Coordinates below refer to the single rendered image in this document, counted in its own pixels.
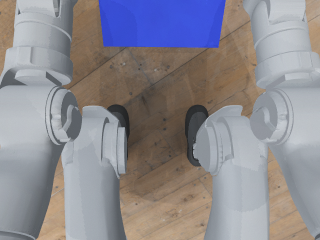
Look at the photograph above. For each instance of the left robot foot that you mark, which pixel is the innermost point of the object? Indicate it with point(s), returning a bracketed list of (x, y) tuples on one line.
[(121, 113)]

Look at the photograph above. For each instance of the left robot upper arm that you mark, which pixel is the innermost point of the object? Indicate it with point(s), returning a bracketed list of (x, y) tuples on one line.
[(36, 121)]

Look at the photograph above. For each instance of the right robot shin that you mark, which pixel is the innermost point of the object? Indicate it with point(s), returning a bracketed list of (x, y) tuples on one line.
[(230, 110)]

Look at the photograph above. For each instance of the robot left forearm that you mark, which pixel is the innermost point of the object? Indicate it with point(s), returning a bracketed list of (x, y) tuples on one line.
[(40, 55)]

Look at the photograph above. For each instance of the robot right forearm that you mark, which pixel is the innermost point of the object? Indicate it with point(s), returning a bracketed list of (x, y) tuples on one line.
[(282, 44)]

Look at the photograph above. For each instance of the carton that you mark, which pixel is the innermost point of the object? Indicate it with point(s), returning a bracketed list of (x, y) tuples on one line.
[(161, 23)]

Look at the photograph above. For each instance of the right robot upper arm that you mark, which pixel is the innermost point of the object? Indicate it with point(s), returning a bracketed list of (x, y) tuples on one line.
[(288, 121)]

